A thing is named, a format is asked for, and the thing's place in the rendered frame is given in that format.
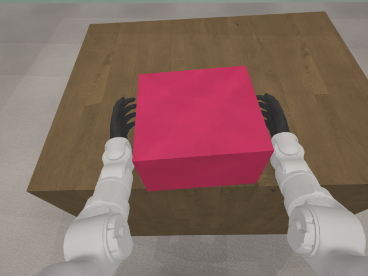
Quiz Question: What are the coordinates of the robot right upper arm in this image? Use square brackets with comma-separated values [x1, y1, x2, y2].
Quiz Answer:
[287, 204, 368, 276]

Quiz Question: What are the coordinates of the pedestal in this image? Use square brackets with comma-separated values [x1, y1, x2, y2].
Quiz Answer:
[26, 11, 368, 236]

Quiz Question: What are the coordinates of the robot left upper arm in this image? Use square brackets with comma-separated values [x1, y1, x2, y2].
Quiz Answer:
[34, 212, 133, 276]

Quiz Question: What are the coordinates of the robot left hand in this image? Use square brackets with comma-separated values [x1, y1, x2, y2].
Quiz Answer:
[110, 97, 137, 139]

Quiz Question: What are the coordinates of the robot right forearm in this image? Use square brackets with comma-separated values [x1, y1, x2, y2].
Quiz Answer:
[270, 132, 366, 253]

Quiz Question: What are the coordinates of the robot right hand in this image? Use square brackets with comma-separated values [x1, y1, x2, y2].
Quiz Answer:
[256, 93, 290, 138]

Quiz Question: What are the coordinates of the carton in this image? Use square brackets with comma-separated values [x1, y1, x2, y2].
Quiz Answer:
[132, 66, 274, 191]

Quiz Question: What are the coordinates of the robot left forearm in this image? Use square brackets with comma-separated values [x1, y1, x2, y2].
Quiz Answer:
[63, 137, 135, 260]

